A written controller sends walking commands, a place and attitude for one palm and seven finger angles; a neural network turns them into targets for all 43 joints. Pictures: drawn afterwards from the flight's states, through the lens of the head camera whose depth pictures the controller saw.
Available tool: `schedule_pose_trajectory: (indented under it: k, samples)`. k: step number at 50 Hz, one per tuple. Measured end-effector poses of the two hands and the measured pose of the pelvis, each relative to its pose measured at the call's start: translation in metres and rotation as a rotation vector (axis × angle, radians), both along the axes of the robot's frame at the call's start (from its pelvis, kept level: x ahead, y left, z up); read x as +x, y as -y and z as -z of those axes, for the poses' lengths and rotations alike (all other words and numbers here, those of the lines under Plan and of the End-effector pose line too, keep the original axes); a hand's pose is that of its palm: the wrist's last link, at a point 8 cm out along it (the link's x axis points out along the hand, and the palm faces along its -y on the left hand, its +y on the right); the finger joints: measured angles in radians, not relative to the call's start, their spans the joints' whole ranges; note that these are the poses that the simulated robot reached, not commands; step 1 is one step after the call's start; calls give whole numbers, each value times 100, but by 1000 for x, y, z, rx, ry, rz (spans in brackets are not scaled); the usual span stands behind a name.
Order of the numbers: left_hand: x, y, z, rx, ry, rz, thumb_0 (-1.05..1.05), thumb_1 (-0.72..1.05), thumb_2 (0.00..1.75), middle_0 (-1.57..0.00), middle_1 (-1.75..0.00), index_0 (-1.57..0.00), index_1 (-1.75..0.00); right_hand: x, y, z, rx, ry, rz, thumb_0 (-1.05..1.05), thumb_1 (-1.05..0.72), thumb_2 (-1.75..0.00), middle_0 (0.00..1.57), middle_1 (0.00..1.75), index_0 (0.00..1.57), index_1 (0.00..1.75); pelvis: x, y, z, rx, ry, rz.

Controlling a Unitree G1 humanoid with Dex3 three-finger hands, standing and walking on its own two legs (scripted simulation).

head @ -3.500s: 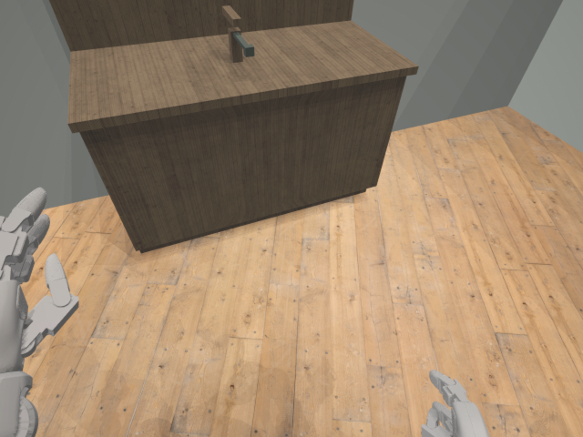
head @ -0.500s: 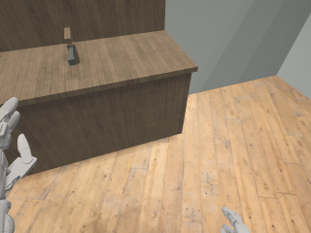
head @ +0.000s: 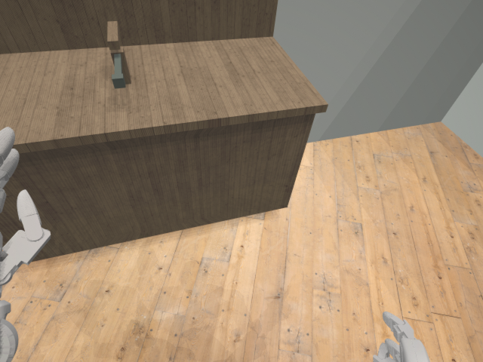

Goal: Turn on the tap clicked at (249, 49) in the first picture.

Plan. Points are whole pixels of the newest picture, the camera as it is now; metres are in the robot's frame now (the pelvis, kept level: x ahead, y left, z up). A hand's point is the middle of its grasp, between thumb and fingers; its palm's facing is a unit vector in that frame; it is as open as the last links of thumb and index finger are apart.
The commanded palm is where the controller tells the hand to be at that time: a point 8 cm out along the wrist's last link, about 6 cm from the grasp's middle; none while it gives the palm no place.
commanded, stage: take the last steps up to it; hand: left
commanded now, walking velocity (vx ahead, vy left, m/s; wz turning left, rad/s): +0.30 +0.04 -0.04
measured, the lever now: (118, 81) +0.74 +0.39 +0.04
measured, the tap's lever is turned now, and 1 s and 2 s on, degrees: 0 0 0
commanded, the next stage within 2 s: come to a stop and stand still in 1.52 s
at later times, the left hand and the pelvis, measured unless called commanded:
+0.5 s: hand (115, 169) +0.32 +0.21 +0.17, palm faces +0.41 -0.81 -0.42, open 7.4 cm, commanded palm +0.25 +0.26 +0.19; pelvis +0.09 -0.02 +0.00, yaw +0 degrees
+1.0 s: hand (112, 110) +0.42 +0.25 +0.19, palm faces +0.42 -0.83 -0.35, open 7.4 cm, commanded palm +0.36 +0.29 +0.19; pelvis +0.20 +0.01 +0.01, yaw +0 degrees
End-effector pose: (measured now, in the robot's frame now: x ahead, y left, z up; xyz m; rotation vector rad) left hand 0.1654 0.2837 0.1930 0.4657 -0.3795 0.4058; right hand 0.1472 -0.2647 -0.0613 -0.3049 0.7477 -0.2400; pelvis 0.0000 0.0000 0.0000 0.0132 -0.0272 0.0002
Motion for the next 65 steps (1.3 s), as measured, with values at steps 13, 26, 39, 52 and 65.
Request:
schedule_pose_trajectory:
  k: [13,26,39,52,65]
  samples:
    - [50,6,-28,78,-25,71,2,89,90,-21,-30,-21,-30,44,-84,6,223,3,-91,1,-90,-90,20,30,21,30,44,-6,-17,-37,-37,13]
    - [115,39,4,21,-117,13,2,89,90,-21,-30,-21,-30,98,-3,36,144,-80,-54,1,-90,-90,20,30,21,30,97,26,-2,-3,-18,-1]
    - [157,14,-19,88,-49,25,1,89,90,-22,-30,-21,-30,154,7,3,32,-37,-9,1,-91,-90,19,30,20,30,158,7,-8,3,-23,0]
    - [218,4,-19,29,-3,65,2,89,90,-21,-30,-21,-30,215,-81,5,204,30,-98,1,-90,-90,20,30,21,30,202,-7,-11,-23,-16,10]
    - [258,31,5,30,-138,-59,1,89,90,-21,-30,-21,-30,251,-15,42,186,-64,-81,1,-90,-90,20,30,21,30,246,30,0,-2,-11,-4]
